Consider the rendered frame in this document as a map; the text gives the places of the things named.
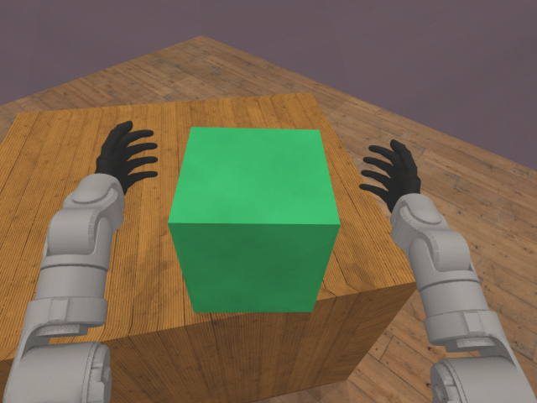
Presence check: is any robot left hand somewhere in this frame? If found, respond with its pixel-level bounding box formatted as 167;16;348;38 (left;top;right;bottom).
94;121;158;196

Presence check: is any left robot forearm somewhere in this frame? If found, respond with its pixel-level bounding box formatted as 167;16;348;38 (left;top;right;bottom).
3;173;125;403

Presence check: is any pedestal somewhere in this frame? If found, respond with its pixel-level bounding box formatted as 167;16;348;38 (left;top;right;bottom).
0;92;417;403

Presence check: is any robot left upper arm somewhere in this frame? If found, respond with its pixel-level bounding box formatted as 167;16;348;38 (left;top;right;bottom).
8;341;112;403

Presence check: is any robot right upper arm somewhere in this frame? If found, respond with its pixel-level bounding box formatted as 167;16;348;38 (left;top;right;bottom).
430;355;534;403

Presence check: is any robot right hand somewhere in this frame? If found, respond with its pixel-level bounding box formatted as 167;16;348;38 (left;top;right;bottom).
359;139;421;213

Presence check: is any carton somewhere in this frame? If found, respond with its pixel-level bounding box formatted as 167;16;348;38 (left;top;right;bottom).
168;127;341;312

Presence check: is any right robot forearm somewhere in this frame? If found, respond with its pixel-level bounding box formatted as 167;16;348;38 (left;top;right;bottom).
390;193;537;403

